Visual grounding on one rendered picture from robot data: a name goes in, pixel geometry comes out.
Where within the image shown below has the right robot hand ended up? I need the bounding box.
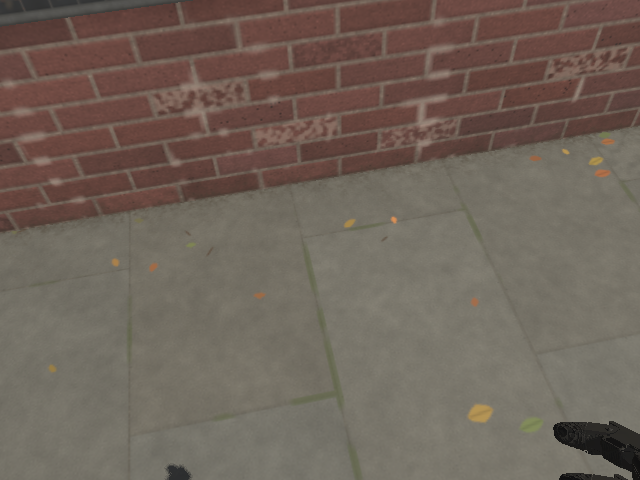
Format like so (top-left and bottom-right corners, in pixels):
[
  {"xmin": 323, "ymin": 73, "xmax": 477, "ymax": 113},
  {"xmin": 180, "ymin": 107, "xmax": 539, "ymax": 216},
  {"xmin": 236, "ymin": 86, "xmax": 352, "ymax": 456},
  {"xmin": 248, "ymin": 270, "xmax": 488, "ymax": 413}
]
[{"xmin": 553, "ymin": 421, "xmax": 640, "ymax": 480}]

